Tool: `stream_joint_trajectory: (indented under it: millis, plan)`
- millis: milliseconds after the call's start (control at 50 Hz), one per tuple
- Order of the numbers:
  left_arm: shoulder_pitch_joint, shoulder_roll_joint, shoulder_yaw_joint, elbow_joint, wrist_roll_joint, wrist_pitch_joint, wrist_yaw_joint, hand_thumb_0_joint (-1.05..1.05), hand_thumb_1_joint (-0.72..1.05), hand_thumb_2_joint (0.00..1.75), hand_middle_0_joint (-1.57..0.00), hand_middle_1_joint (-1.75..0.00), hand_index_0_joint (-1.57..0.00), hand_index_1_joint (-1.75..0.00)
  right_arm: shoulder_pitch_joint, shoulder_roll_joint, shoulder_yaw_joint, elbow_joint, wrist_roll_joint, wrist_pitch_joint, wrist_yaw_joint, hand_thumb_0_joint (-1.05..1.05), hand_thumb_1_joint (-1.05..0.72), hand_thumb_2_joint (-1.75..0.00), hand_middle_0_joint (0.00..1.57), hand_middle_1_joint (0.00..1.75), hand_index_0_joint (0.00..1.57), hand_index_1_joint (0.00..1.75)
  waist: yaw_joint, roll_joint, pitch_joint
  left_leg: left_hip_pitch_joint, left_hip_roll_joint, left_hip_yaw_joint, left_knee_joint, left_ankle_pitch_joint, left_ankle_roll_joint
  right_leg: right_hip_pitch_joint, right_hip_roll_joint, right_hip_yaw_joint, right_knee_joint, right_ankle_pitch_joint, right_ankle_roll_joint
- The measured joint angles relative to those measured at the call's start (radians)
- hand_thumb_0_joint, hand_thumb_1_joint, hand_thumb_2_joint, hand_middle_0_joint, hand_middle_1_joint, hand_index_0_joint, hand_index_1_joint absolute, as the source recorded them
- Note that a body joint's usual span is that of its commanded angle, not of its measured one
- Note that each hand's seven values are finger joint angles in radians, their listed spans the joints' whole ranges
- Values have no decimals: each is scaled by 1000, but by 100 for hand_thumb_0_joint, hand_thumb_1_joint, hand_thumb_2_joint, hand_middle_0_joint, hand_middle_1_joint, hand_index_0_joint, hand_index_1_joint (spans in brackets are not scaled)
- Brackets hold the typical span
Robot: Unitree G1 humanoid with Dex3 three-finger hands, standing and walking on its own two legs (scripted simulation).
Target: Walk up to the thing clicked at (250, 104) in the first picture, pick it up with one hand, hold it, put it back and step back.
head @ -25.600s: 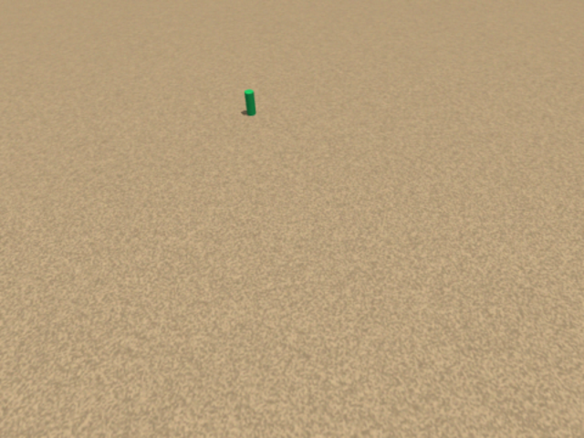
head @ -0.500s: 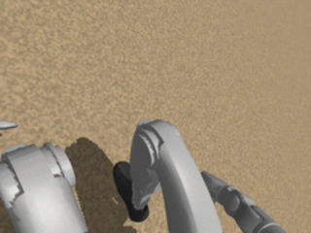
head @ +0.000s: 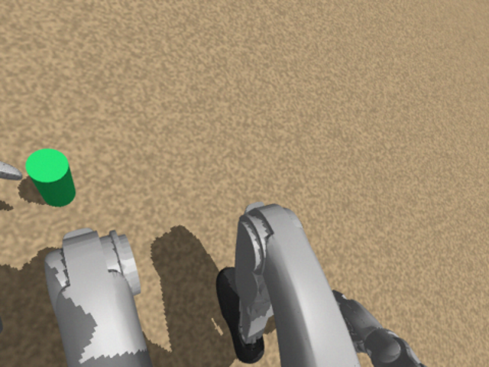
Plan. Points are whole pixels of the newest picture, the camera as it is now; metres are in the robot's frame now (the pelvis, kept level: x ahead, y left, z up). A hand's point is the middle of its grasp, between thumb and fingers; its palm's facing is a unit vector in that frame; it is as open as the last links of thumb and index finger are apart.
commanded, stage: home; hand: left
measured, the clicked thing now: (54, 180) +0.44 +0.26 -0.23
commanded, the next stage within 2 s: none
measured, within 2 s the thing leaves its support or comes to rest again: neither
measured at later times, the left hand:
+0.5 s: hand out of the picture +0.32 +0.34 +0.06, palm faces +0.27 -0.84 -0.48, open 17.5 cm
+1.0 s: hand out of the picture +0.25 +0.27 +0.26, palm faces +0.36 -0.86 -0.35, open 17.5 cm
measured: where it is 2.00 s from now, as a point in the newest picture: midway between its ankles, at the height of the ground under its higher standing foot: (186, 353)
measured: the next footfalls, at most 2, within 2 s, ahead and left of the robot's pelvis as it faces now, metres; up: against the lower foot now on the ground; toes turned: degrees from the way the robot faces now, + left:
none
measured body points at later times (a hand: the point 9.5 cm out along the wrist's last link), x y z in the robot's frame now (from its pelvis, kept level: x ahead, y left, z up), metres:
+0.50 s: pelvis +0.01 -0.02 +0.14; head +0.20 +0.05 +0.54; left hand +0.31 +0.39 +0.09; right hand +0.19 -0.25 +0.01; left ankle +0.08 +0.13 -0.28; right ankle +0.13 -0.13 -0.28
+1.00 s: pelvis +0.08 -0.01 +0.35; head +0.15 +0.03 +0.79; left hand +0.23 +0.31 +0.28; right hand +0.29 -0.21 +0.26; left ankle +0.08 +0.13 -0.28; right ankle +0.12 -0.13 -0.28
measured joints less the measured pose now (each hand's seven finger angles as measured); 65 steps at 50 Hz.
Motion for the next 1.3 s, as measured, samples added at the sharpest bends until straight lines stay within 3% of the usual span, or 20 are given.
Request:
stream_joint_trajectory:
  millis: [100,200,360,460,660,940,1200,1300]
  plan:
    - [16,12,55,-62,76,140,31,-1,-53,5,-8,-7,-8,-7,53,17,-52,-1,39,43,-3,0,-93,-91,20,31,21,30,10,38,-47,-4,4,41,-52,11,0,-19,-13,29,-23,1,0]
    - [69,-1,78,-152,89,278,72,-1,-54,5,-7,-7,-7,-6,112,25,-120,15,78,80,-13,0,-92,-91,20,31,21,30,45,79,-107,6,8,84,-113,18,-2,-28,-26,59,-53,-4,-1]
    - [265,-160,-14,-413,60,464,120,-1,-53,6,-6,-6,-6,-6,148,34,-251,39,160,100,-37,1,-91,-90,20,31,20,30,127,131,-208,99,18,163,-283,25,-4,28,-45,113,-173,-8,-12]
    - [437,-282,-80,-599,36,561,150,-1,-54,6,-6,-6,-6,-6,124,38,-291,-1,204,93,-74,1,-91,-90,20,31,20,30,152,146,-240,233,25,193,-443,33,-12,142,-52,127,-313,-1,-24]
    - [628,-414,-177,-703,-3,664,229,-1,-55,5,-6,-6,-6,-6,89,53,-313,-46,223,12,-161,1,-90,-90,20,31,20,30,173,138,-283,593,22,223,-774,53,-30,486,-68,128,-619,8,-51]
    - [848,-555,-301,-789,-46,780,298,-1,-55,5,-6,-6,-6,-5,185,69,-307,-50,228,-69,-216,1,-90,-90,20,31,20,30,176,146,-280,1107,14,251,-1185,113,-26,1007,-81,130,-1043,74,-45]
    - [1171,-620,-423,-1113,-70,896,334,-1,-55,5,-6,-6,-5,-5,290,103,-285,-79,225,-121,-281,1,-90,-90,20,31,20,30,182,170,-269,1498,4,278,-1484,181,-7,1405,-90,140,-1367,160,-27]
    - [1256,-635,-445,-1212,-70,911,324,-1,-56,4,-6,-5,-5,-5,290,107,-283,-101,221,-146,-290,1,-90,-90,20,31,20,30,194,176,-268,1566,1,282,-1528,189,-4,1475,-93,142,-1416,172,-23]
